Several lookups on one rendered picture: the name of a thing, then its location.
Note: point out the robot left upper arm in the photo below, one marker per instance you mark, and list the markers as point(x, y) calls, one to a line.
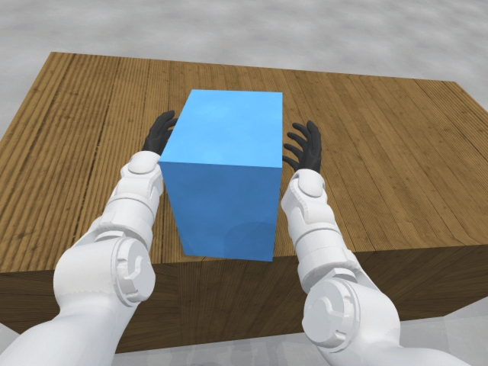
point(98, 288)

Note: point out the left robot forearm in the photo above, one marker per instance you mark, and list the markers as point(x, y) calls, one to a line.
point(132, 206)

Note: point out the robot right upper arm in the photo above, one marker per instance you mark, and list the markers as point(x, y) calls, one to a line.
point(354, 325)

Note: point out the pedestal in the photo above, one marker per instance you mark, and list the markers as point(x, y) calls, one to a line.
point(404, 161)

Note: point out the carton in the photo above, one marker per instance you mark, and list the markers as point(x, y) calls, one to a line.
point(222, 170)

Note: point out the robot right hand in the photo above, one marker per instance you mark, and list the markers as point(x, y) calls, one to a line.
point(310, 158)

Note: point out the robot left hand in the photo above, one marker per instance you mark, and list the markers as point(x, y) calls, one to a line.
point(158, 133)

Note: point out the right robot forearm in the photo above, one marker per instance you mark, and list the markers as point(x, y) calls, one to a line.
point(317, 240)

